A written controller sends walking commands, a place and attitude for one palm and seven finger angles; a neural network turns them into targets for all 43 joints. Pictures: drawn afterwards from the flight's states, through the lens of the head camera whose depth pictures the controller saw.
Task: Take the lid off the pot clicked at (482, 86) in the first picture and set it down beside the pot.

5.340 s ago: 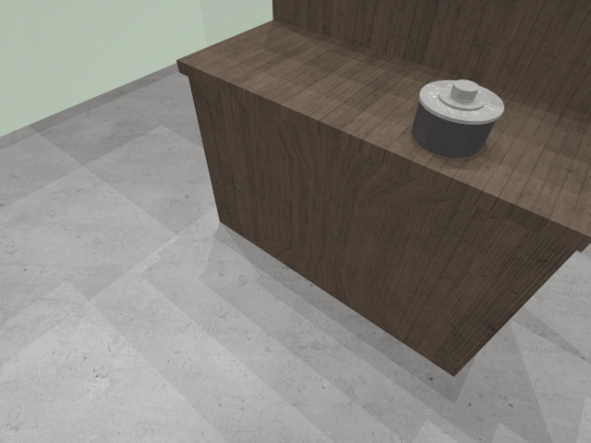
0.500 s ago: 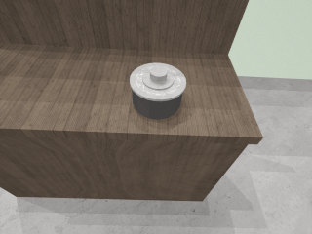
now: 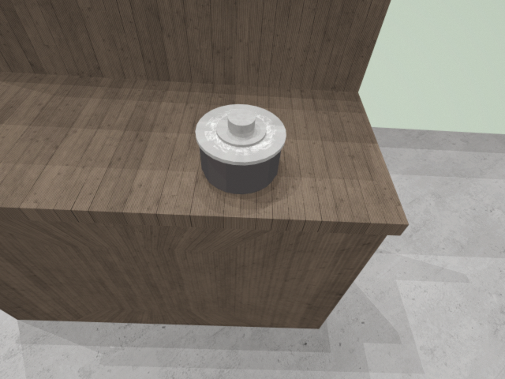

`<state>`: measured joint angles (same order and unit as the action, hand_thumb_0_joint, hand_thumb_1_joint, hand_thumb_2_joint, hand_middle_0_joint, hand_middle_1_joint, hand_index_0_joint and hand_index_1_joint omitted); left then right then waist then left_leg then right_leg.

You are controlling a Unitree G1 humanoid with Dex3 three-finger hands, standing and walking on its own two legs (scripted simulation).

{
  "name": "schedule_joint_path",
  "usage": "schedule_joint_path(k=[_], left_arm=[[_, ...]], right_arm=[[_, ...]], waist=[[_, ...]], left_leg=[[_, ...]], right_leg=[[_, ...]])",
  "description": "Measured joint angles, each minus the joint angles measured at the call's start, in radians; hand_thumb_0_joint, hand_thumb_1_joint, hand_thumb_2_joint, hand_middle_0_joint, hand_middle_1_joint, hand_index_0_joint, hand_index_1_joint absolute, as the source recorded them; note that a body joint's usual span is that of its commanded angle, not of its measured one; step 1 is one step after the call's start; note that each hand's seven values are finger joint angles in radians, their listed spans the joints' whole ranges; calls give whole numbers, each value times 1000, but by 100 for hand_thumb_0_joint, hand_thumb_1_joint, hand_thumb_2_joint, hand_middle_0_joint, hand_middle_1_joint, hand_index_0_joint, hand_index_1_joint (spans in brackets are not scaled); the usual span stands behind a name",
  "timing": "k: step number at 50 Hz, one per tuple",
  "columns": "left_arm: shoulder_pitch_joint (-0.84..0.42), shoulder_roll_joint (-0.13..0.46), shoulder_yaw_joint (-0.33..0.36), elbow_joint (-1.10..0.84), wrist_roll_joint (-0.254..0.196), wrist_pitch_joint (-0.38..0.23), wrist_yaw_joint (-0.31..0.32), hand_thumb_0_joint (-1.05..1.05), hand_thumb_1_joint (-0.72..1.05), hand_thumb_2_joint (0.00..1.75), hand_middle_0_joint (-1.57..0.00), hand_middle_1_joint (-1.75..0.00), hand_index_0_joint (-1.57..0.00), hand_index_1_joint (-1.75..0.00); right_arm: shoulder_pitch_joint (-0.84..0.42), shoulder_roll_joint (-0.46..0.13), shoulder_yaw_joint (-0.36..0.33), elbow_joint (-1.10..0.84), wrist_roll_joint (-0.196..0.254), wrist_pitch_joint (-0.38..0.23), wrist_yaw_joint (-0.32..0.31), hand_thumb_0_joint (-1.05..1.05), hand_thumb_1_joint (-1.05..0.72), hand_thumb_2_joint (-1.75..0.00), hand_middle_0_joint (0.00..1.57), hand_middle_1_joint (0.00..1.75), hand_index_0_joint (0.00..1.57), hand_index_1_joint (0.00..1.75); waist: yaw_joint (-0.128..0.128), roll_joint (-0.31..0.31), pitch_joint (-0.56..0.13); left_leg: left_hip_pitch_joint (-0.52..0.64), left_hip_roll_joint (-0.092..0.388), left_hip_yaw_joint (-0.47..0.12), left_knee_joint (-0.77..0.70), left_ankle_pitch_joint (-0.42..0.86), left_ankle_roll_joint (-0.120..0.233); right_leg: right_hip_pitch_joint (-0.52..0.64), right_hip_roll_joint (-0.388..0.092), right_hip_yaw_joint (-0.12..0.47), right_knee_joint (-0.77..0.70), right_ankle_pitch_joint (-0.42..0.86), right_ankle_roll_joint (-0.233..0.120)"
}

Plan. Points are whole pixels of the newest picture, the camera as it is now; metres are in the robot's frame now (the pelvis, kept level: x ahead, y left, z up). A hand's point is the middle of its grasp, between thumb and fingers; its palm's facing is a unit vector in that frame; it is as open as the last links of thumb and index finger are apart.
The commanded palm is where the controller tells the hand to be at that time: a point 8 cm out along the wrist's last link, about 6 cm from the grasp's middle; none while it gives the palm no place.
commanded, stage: shuffle to correct the standing spot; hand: left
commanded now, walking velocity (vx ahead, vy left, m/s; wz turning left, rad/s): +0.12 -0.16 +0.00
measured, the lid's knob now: (241, 121) +0.53 +0.06 +0.12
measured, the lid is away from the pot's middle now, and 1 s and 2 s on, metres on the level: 0.00 0.00 0.00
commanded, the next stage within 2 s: come to a stop and stand still in 0.66 s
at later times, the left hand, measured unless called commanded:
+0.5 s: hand out of the picture +0.03 +0.10 -0.20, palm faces +0.05 -1.00 -0.09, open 7.4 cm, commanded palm none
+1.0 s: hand (238, 348) +0.21 +0.03 -0.16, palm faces -0.03 -0.97 -0.22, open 7.4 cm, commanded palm none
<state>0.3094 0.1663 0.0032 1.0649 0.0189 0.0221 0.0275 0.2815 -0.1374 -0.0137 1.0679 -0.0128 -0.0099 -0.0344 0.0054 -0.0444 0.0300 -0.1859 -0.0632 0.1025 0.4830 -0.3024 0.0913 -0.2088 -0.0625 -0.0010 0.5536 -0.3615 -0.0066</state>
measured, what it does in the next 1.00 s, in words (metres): steps to the right: left foot, then right foot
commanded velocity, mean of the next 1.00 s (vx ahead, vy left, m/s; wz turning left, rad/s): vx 0.04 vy -0.06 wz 0.00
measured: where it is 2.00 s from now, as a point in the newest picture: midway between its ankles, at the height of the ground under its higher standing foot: outside the picture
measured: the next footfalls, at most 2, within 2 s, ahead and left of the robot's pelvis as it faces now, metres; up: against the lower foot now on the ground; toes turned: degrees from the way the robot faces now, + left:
left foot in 0.44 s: +0.14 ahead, +0.03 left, +0.00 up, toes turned +5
right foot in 0.92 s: +0.16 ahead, -0.27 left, +0.00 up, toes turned +0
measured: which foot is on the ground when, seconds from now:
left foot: down 0.00-0.14, up 0.16-0.42, down 0.44-0.94, up 0.96-1.00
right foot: down 0.00-0.44, up 0.46-0.90, down 0.92-1.00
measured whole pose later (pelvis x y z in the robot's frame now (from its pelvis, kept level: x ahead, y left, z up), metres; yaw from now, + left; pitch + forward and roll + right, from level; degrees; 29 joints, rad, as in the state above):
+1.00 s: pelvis +0.10 -0.14 +0.00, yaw +1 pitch +1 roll +1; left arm 0.14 0.15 0.01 0.92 0.02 -0.01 0.01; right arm 0.28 -0.20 -0.06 1.00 -0.01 0.04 -0.02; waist -0.05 0.03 0.08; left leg -0.36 0.04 0.00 0.73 -0.52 -0.04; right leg -0.33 -0.05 0.01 0.60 -0.29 0.02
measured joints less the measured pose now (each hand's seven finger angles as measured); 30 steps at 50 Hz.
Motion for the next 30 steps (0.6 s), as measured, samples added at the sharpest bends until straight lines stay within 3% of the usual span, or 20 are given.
schedule_joint_path(k=[3, 8, 11, 15, 18, 21, 23, 25, 27, 30], left_arm=[[8, 2, 9, -4, 3, 3, -8, 1, 91, 90, -20, -29, -19, -30], [19, -11, 19, -20, 1, -14, -15, 1, 91, 90, -20, -29, -19, -30], [35, -15, 23, -37, 0, -36, -8, 1, 91, 90, -20, -29, -19, -30], [62, -31, 23, -37, 3, -49, 3, 1, 91, 90, -20, -29, -19, -30], [81, -39, 20, -24, 7, -46, 2, 1, 91, 90, -20, -30, -19, -30], [93, -35, 20, -12, 5, -37, -3, 1, 91, 89, -20, -30, -20, -30], [95, -28, 24, -9, -1, -30, -10, 1, 91, 89, -20, -30, -20, -30], [74, -14, 29, -14, -2, -12, -12, 1, 91, 89, -20, -30, -20, -30], [36, 1, 41, -29, 7, 3, -13, 1, 91, 89, -20, -30, -20, -30], [-41, 22, 59, -77, 11, 5, -19, 1, 91, 89, -20, -30, -20, -30]], right_arm=[[5, 4, -6, -7, -5, -1, -1, 1, -92, -90, 20, 29, 20, 30], [31, -5, -13, 4, -3, 5, -2, 1, -91, -90, 20, 29, 20, 30], [23, -2, -21, 11, 0, 22, 1, 1, -91, -90, 20, 29, 20, 30], [-28, -4, -32, -10, 3, 22, 8, 1, -91, -90, 20, 29, 20, 30], [-72, -2, -38, -39, 7, 15, 11, 1, -91, -90, 19, 29, 20, 30], [-105, 10, -34, -65, 8, -2, 11, 1, -91, -90, 19, 29, 20, 30], [-118, 18, -28, -81, 3, -27, 7, 1, -91, -90, 19, 29, 20, 30], [-121, 30, -20, -97, -4, -31, 5, 1, -91, -90, 19, 29, 20, 30], [-103, 38, -15, -104, -8, -29, 0, 1, -91, -90, 20, 29, 20, 30], [-77, 28, -25, -102, -7, -32, -20, 0, -94, -90, 20, 29, 20, 30]], waist=[[-2, -1, 1], [-5, 38, -4], [9, 29, -3], [27, 6, 21], [27, -7, 30], [21, -21, 36], [15, -31, 40], [10, -50, 49], [3, -48, 42], [4, -35, 45]], left_leg=[[-9, 12, 4, 16, -13, -13], [-41, 55, -32, 96, -65, -44], [-122, 66, -41, 293, -196, -54], [-218, 68, -43, 442, -220, -63], [-244, 72, -28, 392, -174, -70], [-201, 72, -5, 214, -51, -70], [-169, 72, -1, 143, 62, -36], [-164, 68, 9, 181, 14, -14], [-151, 69, -1, 161, -7, -15], [-129, 71, -30, 82, 37, -31]], right_leg=[[-38, 14, -24, 51, -49, -14], [-19, 61, -60, 11, 24, -16], [-2, 77, -74, -7, 0, -41], [38, 93, -67, -60, 17, -58], [65, 102, -62, -82, 14, -55], [83, 113, -63, -60, -18, -48], [43, 114, -61, 70, -71, -44], [-52, 111, -31, 324, -148, -45], [-151, 111, -9, 524, -144, -38], [-269, 87, 27, 660, -60, -19]])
